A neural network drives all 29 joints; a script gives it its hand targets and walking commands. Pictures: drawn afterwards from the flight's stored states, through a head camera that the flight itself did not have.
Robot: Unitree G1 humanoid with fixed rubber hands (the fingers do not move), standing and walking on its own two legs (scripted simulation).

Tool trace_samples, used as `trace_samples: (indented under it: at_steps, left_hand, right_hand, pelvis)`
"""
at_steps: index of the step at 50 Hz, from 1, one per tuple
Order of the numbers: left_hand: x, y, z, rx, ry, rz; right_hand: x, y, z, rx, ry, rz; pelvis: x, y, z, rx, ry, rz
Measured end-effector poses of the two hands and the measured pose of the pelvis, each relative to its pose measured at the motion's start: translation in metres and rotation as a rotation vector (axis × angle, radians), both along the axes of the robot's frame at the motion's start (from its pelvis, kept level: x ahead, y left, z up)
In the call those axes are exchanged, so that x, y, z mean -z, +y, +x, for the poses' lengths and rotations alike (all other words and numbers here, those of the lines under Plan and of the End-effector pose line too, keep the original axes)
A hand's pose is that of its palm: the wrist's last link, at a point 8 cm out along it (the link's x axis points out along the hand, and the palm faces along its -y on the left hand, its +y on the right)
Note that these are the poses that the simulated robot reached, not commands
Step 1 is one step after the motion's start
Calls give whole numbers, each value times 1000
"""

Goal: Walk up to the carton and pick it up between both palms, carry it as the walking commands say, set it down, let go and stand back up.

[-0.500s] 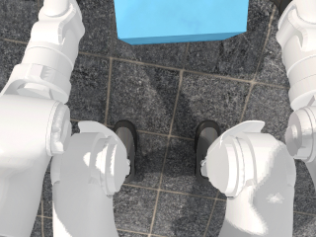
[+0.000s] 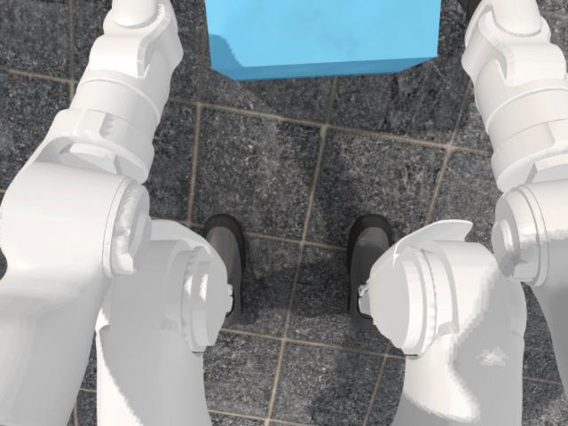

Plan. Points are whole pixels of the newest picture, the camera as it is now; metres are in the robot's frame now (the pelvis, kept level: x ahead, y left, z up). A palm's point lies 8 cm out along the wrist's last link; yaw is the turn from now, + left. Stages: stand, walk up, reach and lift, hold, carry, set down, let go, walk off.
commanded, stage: reach and lift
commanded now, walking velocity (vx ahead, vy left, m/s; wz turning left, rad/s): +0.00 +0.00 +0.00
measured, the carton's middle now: (317, 9) +0.55 -0.03 -0.28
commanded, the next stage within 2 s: none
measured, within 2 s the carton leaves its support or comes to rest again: leaves its support in 0.98 s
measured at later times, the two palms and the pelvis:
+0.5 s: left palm out of the picture +0.55 +0.14 -0.19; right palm out of the picture +0.54 -0.20 -0.20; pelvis +0.00 +0.00 -0.01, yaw +0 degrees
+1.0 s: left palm out of the picture +0.55 +0.14 -0.17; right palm out of the picture +0.53 -0.19 -0.19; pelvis +0.00 +0.00 -0.01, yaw -1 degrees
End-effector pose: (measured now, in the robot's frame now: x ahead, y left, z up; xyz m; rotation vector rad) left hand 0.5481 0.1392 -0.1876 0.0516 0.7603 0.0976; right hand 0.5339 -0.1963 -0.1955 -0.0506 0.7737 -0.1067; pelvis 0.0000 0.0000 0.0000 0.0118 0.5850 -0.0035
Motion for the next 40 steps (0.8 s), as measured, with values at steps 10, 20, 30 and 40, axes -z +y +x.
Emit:
trace_samples:
  at_steps: [10, 20, 30, 40]
  left_hand:
    - [1, 0, 0, 6, -9, 8]
    - [1, 0, 1, 0, 4, -2]
    - [0, 1, 5, 24, 25, -9]
    - [-1, 1, 6, 29, 35, 1]
  right_hand:
    - [1, 1, 0, 7, -7, -11]
    - [0, 1, 2, 12, 10, 5]
    - [0, -1, 5, -21, 28, 27]
    - [-1, 0, 6, -24, 35, 7]
  pelvis:
    - [-1, 1, -1, 0, -8, -1]
    - [7, 1, -3, -3, -50, -4]
    - [13, -2, 3, -3, -44, 0]
    - [14, -2, 4, 1, -37, -2]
